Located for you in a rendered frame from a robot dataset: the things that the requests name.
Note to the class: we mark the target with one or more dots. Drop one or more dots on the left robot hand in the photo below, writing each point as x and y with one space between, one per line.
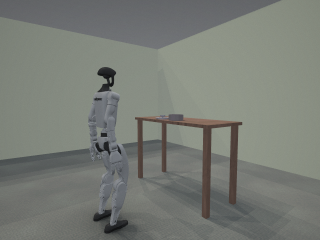
93 148

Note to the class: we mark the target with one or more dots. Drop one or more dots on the robot left forearm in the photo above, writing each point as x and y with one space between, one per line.
93 131

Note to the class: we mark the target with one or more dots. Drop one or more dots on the left robot upper arm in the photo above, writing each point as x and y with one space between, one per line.
91 115

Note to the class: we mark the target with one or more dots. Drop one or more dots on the robot right foot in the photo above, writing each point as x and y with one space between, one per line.
119 224

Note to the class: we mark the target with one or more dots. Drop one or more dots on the robot right forearm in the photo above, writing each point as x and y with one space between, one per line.
110 130

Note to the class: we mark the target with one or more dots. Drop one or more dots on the pot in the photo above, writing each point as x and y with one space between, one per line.
175 117

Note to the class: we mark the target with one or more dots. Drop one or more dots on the right robot hand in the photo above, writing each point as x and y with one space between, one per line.
115 157

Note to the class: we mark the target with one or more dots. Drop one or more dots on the right robot upper arm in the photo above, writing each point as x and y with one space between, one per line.
113 99

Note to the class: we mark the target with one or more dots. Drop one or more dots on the table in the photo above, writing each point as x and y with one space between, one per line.
207 125

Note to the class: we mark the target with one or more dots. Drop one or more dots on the right robot shin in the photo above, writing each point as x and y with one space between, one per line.
117 199

